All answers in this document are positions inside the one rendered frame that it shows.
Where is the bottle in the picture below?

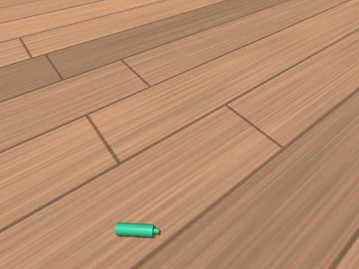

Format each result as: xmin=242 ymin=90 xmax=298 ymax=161
xmin=115 ymin=222 xmax=159 ymax=237

